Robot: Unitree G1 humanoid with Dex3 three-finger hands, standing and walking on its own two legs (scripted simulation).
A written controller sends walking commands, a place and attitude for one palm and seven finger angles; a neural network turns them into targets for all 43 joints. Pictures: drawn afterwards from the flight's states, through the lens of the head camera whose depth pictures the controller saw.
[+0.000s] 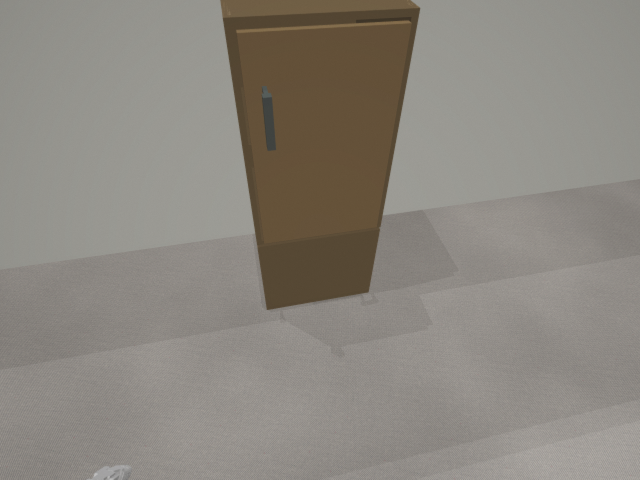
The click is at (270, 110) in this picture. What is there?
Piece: cupboard door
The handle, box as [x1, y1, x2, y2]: [262, 86, 275, 150]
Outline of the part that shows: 262,86 262,102 267,149 271,150 275,149 271,95 267,92 266,86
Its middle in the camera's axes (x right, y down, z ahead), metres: -0.12 -0.26 +0.85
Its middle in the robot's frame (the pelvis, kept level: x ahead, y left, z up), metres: +0.81 +0.16 +0.04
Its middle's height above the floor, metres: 0.81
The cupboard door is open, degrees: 0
